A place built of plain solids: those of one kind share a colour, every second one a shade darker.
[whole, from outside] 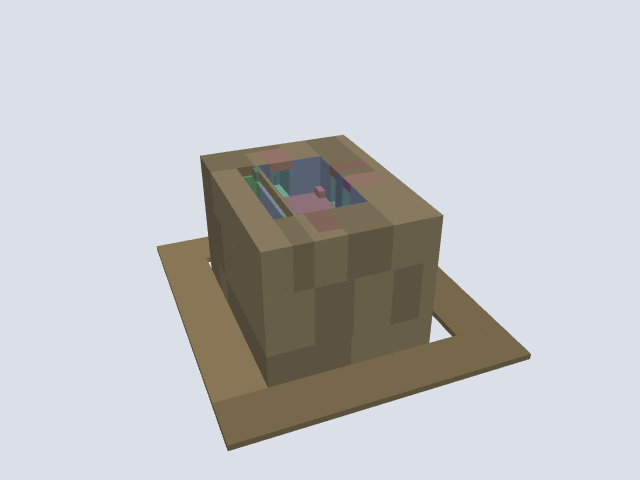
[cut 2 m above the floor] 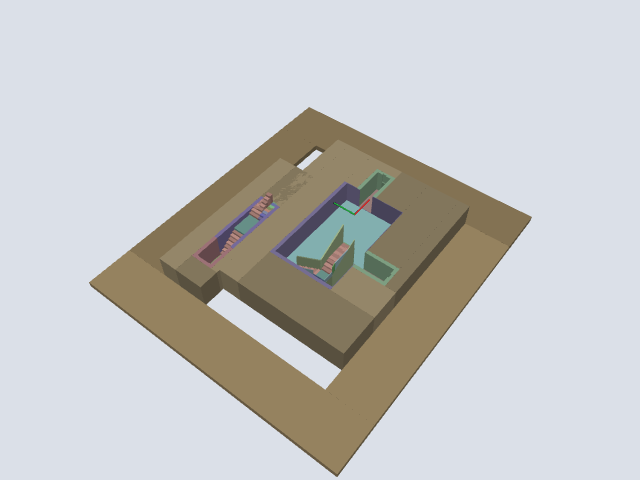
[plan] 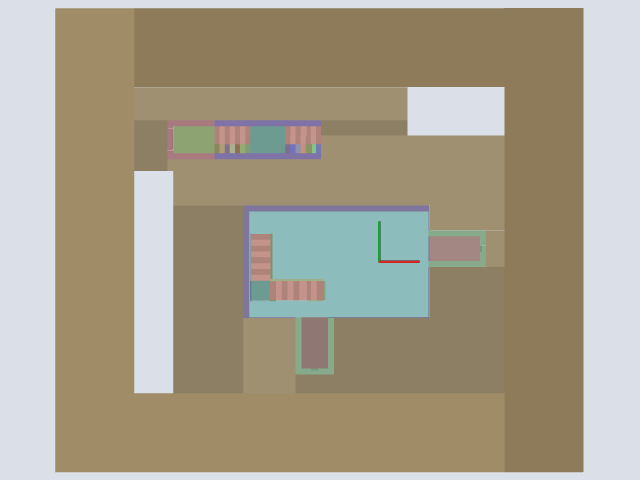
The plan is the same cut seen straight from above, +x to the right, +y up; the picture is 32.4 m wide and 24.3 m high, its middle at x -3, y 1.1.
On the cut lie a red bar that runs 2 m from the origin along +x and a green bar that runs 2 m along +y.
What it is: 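A hall keep with a forebuilding along a long face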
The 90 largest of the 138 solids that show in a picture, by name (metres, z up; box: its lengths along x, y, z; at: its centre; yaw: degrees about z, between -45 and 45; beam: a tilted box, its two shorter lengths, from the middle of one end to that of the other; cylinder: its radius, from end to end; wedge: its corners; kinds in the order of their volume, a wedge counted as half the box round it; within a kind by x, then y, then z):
{
 "wall_fill_1": {"box": [1.68, 2.57, 3.08], "at": [-11.56, 5.88, 1.19]},
 "wall_fill_2": {"box": [0.95, 6.76, 3.56], "at": [-9.96, -3.28, 9.32]},
 "wall_fill_3": {"box": [3.55, 9.5, 3.08], "at": [-8.66, -1.91, 1.19]},
 "wall_fill_4": {"box": [3.55, 9.5, 4.81], "at": [-8.66, -1.91, 5.13]},
 "wall_fill_5": {"box": [3.81, 2.49, 3.56], "at": [-8.53, 1.34, 9.32]},
 "wall_fill_6": {"box": [2.72, 3.56, 3.56], "at": [-8.12, -4.88, 9.32]},
 "wall_fill_7": {"box": [2.86, 1.27, 3.56], "at": [-8.05, -2.46, 9.32]},
 "wall_fill_8": {"box": [5.8, 2.86, 3.56], "at": [-7.53, 4.01, 9.32]},
 "wall_fill_9": {"box": [2.31, 3.56, 4.81], "at": [-5.73, -4.88, 5.13]},
 "wall_fill_10": {"box": [2.64, 3.81, 3.08], "at": [-5.56, -4.76, 1.19]},
 "wall_fill_11": {"box": [13.83, 1.68, 3.08], "at": [-5.49, 8.0, 1.19]},
 "wall_fill_12": {"box": [12.15, 0.6, 3.08], "at": [-4.65, 4.89, 1.19]},
 "wall_fill_13": {"box": [0.87, 2.86, 3.56], "at": [-2.58, 4.01, 9.32]},
 "wall_fill_14": {"box": [16.77, 2.35, 3.08], "at": [-2.04, 4.02, 1.19]},
 "wall_fill_15": {"box": [16.77, 0.95, 3.56], "at": [-2.04, 5.92, 9.32]},
 "wall_fill_16": {"box": [4.38, 1.97, 3.08], "at": [-0.76, 6.17, 1.19]},
 "wall_fill_17": {"box": [13.11, 2.11, 3.56], "at": [-0.21, -5.6, 9.32]},
 "wall_fill_18": {"box": [11.77, 0.24, 3.56], "at": [0.46, -2.97, 9.32]},
 "wall_fill_19": {"box": [10.92, 2.11, 4.81], "at": [0.89, -5.6, 5.13]},
 "wall_fill_20": {"box": [10.58, 0.95, 3.08], "at": [1.05, -6.18, 1.19]},
 "wall_fill_21": {"box": [9.29, 1.2, 3.08], "at": [1.7, 5.79, 1.19]},
 "wall_fill_22": {"box": [8.64, 2.86, 3.08], "at": [2.03, -4.28, 1.19]},
 "wall_fill_23": {"box": [7.55, 2.35, 4.81], "at": [2.57, 4.02, 5.13]},
 "wall_fill_24": {"box": [6.6, 1.2, 4.81], "at": [3.05, 5.79, 5.13]},
 "wall_fill_25": {"box": [6.56, 2.86, 3.56], "at": [3.06, 4.01, 9.32]},
 "wall_fill_26": {"box": [4.18, 0.24, 4.81], "at": [4.26, -2.97, 5.13]},
 "wall_fill_27": {"box": [3.81, 0.45, 3.56], "at": [4.44, -2.63, 9.32]},
 "wall_fill_28": {"box": [3.81, 0.64, 4.81], "at": [4.44, -2.53, 5.13]},
 "wall_fill_29": {"box": [3.81, 2.59, 3.08], "at": [4.44, -1.56, 1.19]},
 "wall_fill_30": {"box": [3.81, 3.32, 3.56], "at": [4.44, 0.93, 9.32]},
 "wall_fill_31": {"box": [3.81, 2.98, 4.81], "at": [4.44, 1.35, 5.13]},
 "wall_fill_32": {"box": [3.81, 1.26, 3.08], "at": [4.44, 2.22, 1.19]},
 "wall_fill_33": {"box": [3.78, 1.46, 4.81], "at": [4.46, -3.82, 5.13]},
 "wall_fill_34": {"box": [3.78, 1.46, 3.56], "at": [4.46, -3.82, 9.32]},
 "wall_fill_35": {"box": [0.95, 1.67, 3.56], "at": [5.87, -1.57, 9.32]},
 "wall_fill_36": {"box": [0.95, 2.08, 4.81], "at": [5.87, -1.17, 5.13]},
 "wall_fill_37": {"box": [0.95, 1.85, 3.08], "at": [5.87, 0.66, 1.19]},
 "ground_garden_1": {"box": [4.0, 23.5, 0.5], "at": [-14.4, 1.09, -0.27]},
 "ground_garden_2": {"box": [18.75, 4.0, 0.5], "at": [-3.03, -8.66, -0.27]},
 "ground_garden_3": {"box": [18.75, 4.0, 0.5], "at": [-3.03, 10.84, -0.27]},
 "ground_garden_4": {"box": [4.0, 23.5, 0.5], "at": [8.34, 1.09, -0.27]},
 "wall_fore_flight_1": {"box": [5.4, 0.3, 6.03], "at": [-5.64, 5.34, 2.66]},
 "wall_fore_flight_2": {"box": [5.4, 0.3, 6.03], "at": [-5.64, 7.01, 2.66]},
 "floor_cellar_1": {"box": [9.08, 5.36, 0.35], "at": [-2.04, -0.13, -0.18]},
 "floor_great_chamber_1": {"box": [9.08, 5.36, 0.35], "at": [-2.04, -0.13, 7.71]},
 "wall_over_emb_great_chamber_1": {"box": [2.9, 1.92, 0.76], "at": [-8.03, -0.86, 10.72]},
 "wall_over_emb_great_chamber_2": {"box": [1.62, 2.9, 0.76], "at": [-3.82, 3.99, 10.72]},
 "wall_over_emb_great_chamber_3": {"box": [1.94, 2.9, 0.76], "at": [-1.18, 3.99, 10.72]},
 "wall_over_emb_great_chamber_4": {"box": [2.9, 1.67, 0.76], "at": [3.95, -1.57, 10.72]},
 "wall_cellar_1": {"box": [0.3, 5.7, 3.08], "at": [-6.73, 0.0, 1.19]},
 "wall_cellar_2": {"box": [9.42, 0.3, 3.08], "at": [-2.17, 2.69, 1.19]},
 "wall_cellar_3": {"box": [5.13, 0.04, 3.08], "at": [-0.03, -2.83, 1.19]},
 "wall_emb_cellar_1": {"box": [0.3, 2.9, 2.8], "at": [-4.09, -4.26, 1.05]},
 "wall_emb_cellar_2": {"box": [0.8, 0.3, 2.8], "at": [-3.84, -5.56, 1.05]},
 "wall_emb_cellar_3": {"box": [0.79, 0.3, 2.8], "at": [-2.69, -5.56, 1.05]},
 "wall_emb_cellar_4": {"box": [0.3, 2.9, 2.8], "at": [-2.44, -4.26, 1.05]},
 "wall_emb_cellar_5": {"box": [2.9, 0.3, 2.8], "at": [3.95, -0.11, 1.05]},
 "wall_emb_cellar_6": {"box": [2.9, 0.3, 2.8], "at": [3.95, 1.44, 1.05]},
 "wall_emb_cellar_7": {"box": [0.3, 0.76, 2.8], "at": [5.24, 0.12, 1.05]},
 "wall_emb_cellar_8": {"box": [0.3, 0.76, 2.8], "at": [5.24, 1.21, 1.05]},
 "wall_flight_1": {"box": [5.2, 0.28, 7.56], "at": [-1.97, -3.24, 6.51]},
 "wall_emb_great_chamber_1": {"box": [0.3, 0.59, 2.8], "at": [-9.33, -0.2, 8.94]},
 "wall_emb_great_chamber_2": {"box": [2.9, 0.3, 2.8], "at": [-8.03, -1.68, 8.94]},
 "wall_emb_great_chamber_3": {"box": [2.9, 0.3, 2.8], "at": [-8.03, -0.05, 8.94]},
 "wall_emb_great_chamber_4": {"box": [0.3, 2.9, 2.8], "at": [-4.48, 3.99, 8.94]},
 "wall_emb_great_chamber_5": {"box": [0.3, 2.9, 2.8], "at": [-2.0, 3.99, 8.94]},
 "wall_lobby_1": {"box": [0.26, 1.1, 2.1], "at": [-10.59, 6.17, 1.05]},
 "wall_lobby_2": {"box": [0.3, 0.43, 6.03], "at": [-10.57, 5.41, 2.66]},
 "wall_lobby_3": {"box": [2.38, 0.3, 6.03], "at": [-9.53, 5.34, 2.66]},
 "wall_lobby_4": {"box": [2.38, 0.3, 6.03], "at": [-9.53, 7.01, 2.66]},
 "step_1": {"box": [0.98, 0.38, 1.35], "at": [-5.99, -0.85, 0.62]},
 "step_2": {"box": [0.38, 0.98, 1.67], "at": [-5.34, -1.47, 0.79]},
 "step_3": {"box": [0.38, 0.98, 1.83], "at": [-5.04, -1.47, 0.87]},
 "step_4": {"box": [0.38, 0.98, 2.0], "at": [-4.75, -1.47, 0.95]},
 "step_5": {"box": [0.38, 0.98, 2.16], "at": [-4.45, -1.47, 1.03]},
 "step_6": {"box": [0.38, 0.98, 2.32], "at": [-4.16, -1.47, 1.11]},
 "step_7": {"box": [0.38, 0.98, 2.48], "at": [-3.86, -1.47, 1.19]},
 "step_8": {"box": [0.38, 0.98, 2.64], "at": [-3.57, -1.47, 1.27]},
 "step_9": {"box": [0.38, 0.98, 2.81], "at": [-3.27, -1.47, 1.35]},
 "step_10": {"box": [0.38, 0.98, 2.97], "at": [-2.98, -1.47, 1.43]},
 "floor_l1a_1": {"box": [0.98, 1.0, 1.51], "at": [-5.99, -1.46, 0.7]},
 "floor_l1a_2": {"box": [1.77, 1.37, 1.59], "at": [-5.64, 6.17, 0.74]},
 "floor_emb_cellar_1": {"box": [1.35, 2.6, 0.35], "at": [-3.27, -4.11, -0.18]},
 "floor_emb_cellar_2": {"box": [2.6, 1.25, 0.35], "at": [3.8, 0.66, -0.18]},
 "wall_head_1": {"box": [0.3, 1.46, 2.75], "at": [-6.61, -3.82, 8.91]},
 "wall_head_2": {"box": [0.85, 0.28, 2.75], "at": [-5.0, -3.24, 8.91]},
 "floor_emb_great_chamber_1": {"box": [2.6, 1.33, 0.35], "at": [-7.88, -0.86, 7.71]},
 "floor_lobby_1": {"box": [2.08, 1.37, 0.35], "at": [-9.38, 6.17, -0.18]},
 "wall_1": {"wedge": [[-5.5, -0.98, -0.05], [-5.5, -0.98, 2.61], [-5.5, -0.88, -0.05], [-5.5, -0.88, 2.61], [-2.85, -0.98, -0.05], [-2.85, -0.98, 4.07], [-2.85, -0.88, -0.05], [-2.85, -0.88, 4.07]]},
 "wall_over_door_1": {"box": [0.94, 0.57, 0.86], "at": [-5.89, -3.1, 10.67]}
}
